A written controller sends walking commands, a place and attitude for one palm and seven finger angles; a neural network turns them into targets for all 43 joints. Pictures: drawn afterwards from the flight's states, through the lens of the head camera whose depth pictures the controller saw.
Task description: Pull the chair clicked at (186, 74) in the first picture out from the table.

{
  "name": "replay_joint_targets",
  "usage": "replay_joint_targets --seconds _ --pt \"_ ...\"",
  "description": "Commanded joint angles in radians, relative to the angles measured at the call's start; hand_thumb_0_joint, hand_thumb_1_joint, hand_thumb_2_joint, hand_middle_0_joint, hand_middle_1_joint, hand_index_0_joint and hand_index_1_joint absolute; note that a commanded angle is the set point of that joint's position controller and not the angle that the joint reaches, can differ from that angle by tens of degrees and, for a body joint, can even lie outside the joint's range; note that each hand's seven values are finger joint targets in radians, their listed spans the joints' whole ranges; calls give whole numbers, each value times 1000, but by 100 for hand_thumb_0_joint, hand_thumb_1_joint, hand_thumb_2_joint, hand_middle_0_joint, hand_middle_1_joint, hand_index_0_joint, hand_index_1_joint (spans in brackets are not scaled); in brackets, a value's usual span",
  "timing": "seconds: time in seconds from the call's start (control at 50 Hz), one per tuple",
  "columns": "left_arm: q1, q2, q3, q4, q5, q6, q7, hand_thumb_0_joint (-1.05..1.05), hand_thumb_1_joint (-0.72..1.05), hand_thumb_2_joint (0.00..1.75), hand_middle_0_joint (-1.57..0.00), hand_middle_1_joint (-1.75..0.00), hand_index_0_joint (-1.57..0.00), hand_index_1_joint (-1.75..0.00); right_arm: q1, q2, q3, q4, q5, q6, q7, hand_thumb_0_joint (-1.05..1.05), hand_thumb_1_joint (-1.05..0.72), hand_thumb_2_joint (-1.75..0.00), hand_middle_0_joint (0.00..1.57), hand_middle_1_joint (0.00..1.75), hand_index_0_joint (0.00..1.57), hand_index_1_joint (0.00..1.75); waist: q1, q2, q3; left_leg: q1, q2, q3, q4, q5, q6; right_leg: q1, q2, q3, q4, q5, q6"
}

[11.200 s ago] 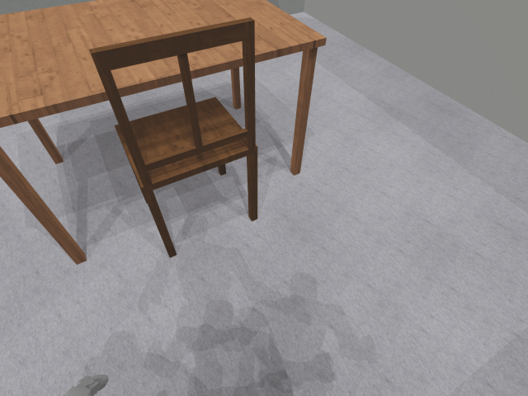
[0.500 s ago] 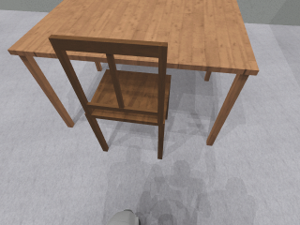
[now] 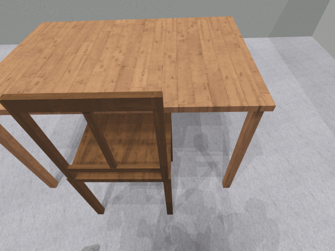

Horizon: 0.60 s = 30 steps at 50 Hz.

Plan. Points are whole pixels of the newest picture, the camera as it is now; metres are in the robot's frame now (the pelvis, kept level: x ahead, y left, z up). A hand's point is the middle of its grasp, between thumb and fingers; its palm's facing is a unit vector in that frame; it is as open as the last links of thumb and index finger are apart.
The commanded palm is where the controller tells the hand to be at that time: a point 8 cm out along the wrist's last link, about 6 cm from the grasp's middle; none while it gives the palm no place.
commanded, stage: come to a stop and stand still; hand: left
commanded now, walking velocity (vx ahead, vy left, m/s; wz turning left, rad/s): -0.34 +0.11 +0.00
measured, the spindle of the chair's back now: (102, 142) +0.45 +0.25 -0.06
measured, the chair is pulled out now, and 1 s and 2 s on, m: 0.00 0.00 0.00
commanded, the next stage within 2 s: look again from close up in 1.60 s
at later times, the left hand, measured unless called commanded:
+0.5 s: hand out of the picture +0.01 +0.26 -0.16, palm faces +0.08 -0.98 -0.19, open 7.4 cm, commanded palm none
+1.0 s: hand out of the picture +0.00 +0.20 -0.16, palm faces -0.03 -0.97 -0.24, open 7.3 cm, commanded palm none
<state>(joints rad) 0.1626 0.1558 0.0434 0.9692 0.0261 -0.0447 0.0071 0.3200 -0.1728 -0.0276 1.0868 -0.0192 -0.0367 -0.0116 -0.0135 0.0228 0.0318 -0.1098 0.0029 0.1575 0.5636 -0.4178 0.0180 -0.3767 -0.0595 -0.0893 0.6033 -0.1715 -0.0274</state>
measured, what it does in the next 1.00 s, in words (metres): steps on the spot: left foot, then right foot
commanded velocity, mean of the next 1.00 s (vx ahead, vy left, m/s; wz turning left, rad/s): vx -0.03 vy -0.06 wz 0.00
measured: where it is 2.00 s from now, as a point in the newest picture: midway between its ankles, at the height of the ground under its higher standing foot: outside the picture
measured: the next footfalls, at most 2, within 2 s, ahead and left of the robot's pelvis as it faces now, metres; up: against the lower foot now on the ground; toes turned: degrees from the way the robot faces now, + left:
left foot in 0.34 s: +0.02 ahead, +0.16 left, +0.00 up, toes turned +2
right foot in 0.80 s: -0.02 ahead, -0.10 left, +0.00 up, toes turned -1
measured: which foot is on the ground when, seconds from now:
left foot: down 0.00-0.00, up 0.02-0.32, down 0.34-1.00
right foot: down 0.00-0.36, up 0.38-0.78, down 0.80-1.00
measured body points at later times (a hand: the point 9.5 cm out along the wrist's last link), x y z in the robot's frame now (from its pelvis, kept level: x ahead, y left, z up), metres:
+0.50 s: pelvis -0.02 +0.06 +0.02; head -0.01 +0.09 +0.47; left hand +0.01 +0.31 -0.15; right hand +0.01 -0.16 -0.13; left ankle -0.02 +0.16 -0.73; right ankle -0.01 -0.08 -0.67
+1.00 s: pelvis -0.04 +0.02 +0.00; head -0.04 +0.00 +0.45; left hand +0.00 +0.25 -0.15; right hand -0.05 -0.20 -0.17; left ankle -0.02 +0.16 -0.73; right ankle -0.06 -0.10 -0.73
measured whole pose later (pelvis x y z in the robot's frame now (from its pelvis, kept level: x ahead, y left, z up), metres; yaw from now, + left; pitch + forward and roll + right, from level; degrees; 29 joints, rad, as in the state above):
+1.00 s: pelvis -0.04 +0.02 +0.00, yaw -1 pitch -1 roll +1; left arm 0.26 0.15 0.01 1.06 0.02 0.01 0.03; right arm 0.32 -0.17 -0.01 1.05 -0.02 0.01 -0.01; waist -0.04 0.04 0.01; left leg -0.28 0.06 0.03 0.61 -0.31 -0.04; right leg -0.24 -0.01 0.00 0.64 -0.38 0.00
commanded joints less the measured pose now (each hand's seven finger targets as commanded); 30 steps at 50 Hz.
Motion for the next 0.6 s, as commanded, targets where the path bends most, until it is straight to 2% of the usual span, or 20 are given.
replay_joint_targets --seconds 0.0,0.02,0.04,0.08,0.16,0.24,0.26,0.28,0.3,0.32,0.34,0.36,0.38,0.4,0.42,0.44,0.46,0.48,0.54,0.58 --pt "210 211 22 31 -10 -4 32 0 90 90 -20 -30 -20 -30 48 -42 -19 -57 24 21 -27 0 -90 -90 20 30 20 30 41 -158 -135 -224 18 -138 361 -217 -43 346 -380 327 -162 1140 -247" --pt "173 206 26 24 -8 1 39 0 90 90 -20 -30 -20 -30 29 -47 -21 -55 24 34 -27 0 -90 -90 20 30 20 30 44 -213 -135 -245 25 -161 410 -208 -47 320 -364 323 -162 1083 -249" --pt "136 197 24 19 -7 11 44 0 90 90 -20 -30 -20 -30 14 -55 -24 -52 26 45 -28 0 -90 -90 20 30 20 30 40 -189 -125 -253 30 -182 432 -190 -50 308 -347 287 -169 995 -240" --pt "74 192 29 4 -6 30 49 0 90 90 -20 -30 -20 -30 5 -41 -28 -49 26 63 -24 0 -90 -90 20 30 20 30 28 -120 -112 -244 28 -175 422 -153 -55 253 -315 220 -188 833 -214" --pt "32 195 44 -23 5 51 47 0 90 90 -20 -30 -20 -30 9 -25 -37 -64 15 83 -13 0 -90 -90 20 30 20 30 20 -154 -90 -225 8 -142 392 -65 -69 156 -265 175 -229 578 -179" --pt "7 197 47 -30 11 62 41 0 90 90 -20 -30 -20 -30 33 -21 -37 -73 14 69 -8 0 -90 -90 20 30 20 30 8 -225 -105 -166 10 -117 195 7 -64 135 -218 162 -227 293 -139" --pt "8 190 46 -28 8 65 40 0 90 90 -20 -30 -20 -30 54 -19 -35 -68 14 61 -9 0 -90 -90 20 30 20 30 -1 -225 -114 -114 5 -107 74 75 -60 124 -194 161 -200 215 -114" --pt "2 181 42 -21 1 68 38 0 90 90 -20 -30 -20 -30 84 -14 -32 -51 16 54 -8 0 -90 -90 20 30 20 30 -16 -217 -119 -26 2 -94 -52 187 -57 73 -162 137 -180 61 -75" --pt "11 148 34 -23 -7 74 35 0 90 90 -20 -30 -20 -30 99 -40 -31 -48 14 42 -8 0 -90 -90 20 30 20 30 -24 -116 -97 20 33 -139 -159 216 -53 8 -115 114 -102 -83 -33" --pt "42 84 20 -29 -18 82 30 0 90 90 -20 -30 -20 -30 75 -106 -42 -66 2 29 -10 0 -90 -90 20 30 20 30 -12 144 -55 -50 198 -368 -309 158 -15 -69 -15 69 32 -244 24" --pt "44 60 16 -26 -18 87 32 0 90 90 -20 -30 -20 -30 8 -152 -44 -101 -8 31 -17 0 -90 -90 20 30 20 30 -3 271 17 -225 332 -537 -418 96 42 -51 51 65 143 -345 50" --pt "49 84 22 -15 -14 87 27 0 90 90 -20 -30 -20 -30 -60 -154 -32 -122 -15 33 -23 0 -90 -90 20 30 20 30 18 172 58 -311 348 -532 -444 15 92 -5 29 130 217 -293 41" --pt "61 94 28 3 -6 97 25 0 90 90 -20 -30 -20 -30 -90 -145 -31 -118 -16 27 -31 0 -90 -90 20 30 20 30 29 226 61 -300 326 -527 -452 30 88 -20 31 153 281 -283 41" --pt "78 108 37 29 -2 96 18 0 90 90 -20 -30 -20 -30 -101 -124 -28 -108 -15 26 -36 0 -90 -90 20 30 20 30 38 162 76 -251 282 -461 -424 64 64 -55 38 167 338 -214 43" --pt "105 110 38 46 -4 92 11 0 90 90 -20 -30 -20 -30 -95 -117 -23 -106 -11 24 -40 0 -90 -90 20 30 20 30 41 122 66 -182 266 -410 -399 142 61 -92 43 169 368 -175 50" --pt "115 108 38 56 -6 86 6 0 90 90 -20 -30 -20 -30 -76 -121 -24 -101 -9 22 -43 0 -90 -90 20 30 20 30 31 87 46 -122 259 -383 -377 209 70 -113 47 161 389 -155 57" --pt "121 110 39 64 -6 86 5 0 90 90 -20 -30 -20 -30 -59 -123 -26 -94 -6 21 -46 0 -90 -90 20 30 20 30 26 89 40 -75 252 -352 -370 263 69 -133 48 159 408 -140 65" --pt "123 114 39 66 -6 84 2 0 90 90 -20 -30 -20 -30 -40 -115 -26 -87 -3 19 -49 0 -90 -90 20 30 20 30 19 51 39 -51 266 -341 -358 334 83 -145 44 157 417 -140 68" --pt "115 111 36 57 -7 89 5 0 90 90 -20 -30 -20 -30 28 -125 -32 -60 -6 21 -58 0 -90 -90 20 30 20 30 -7 103 4 49 287 -338 -316 510 107 -158 41 156 401 -182 79" --pt "103 104 31 55 -9 89 4 0 90 90 -20 -30 -20 -30 43 -122 -33 -48 -5 23 -60 0 -90 -90 20 30 20 30 -19 107 1 75 294 -329 -294 588 128 -138 34 138 346 -216 77"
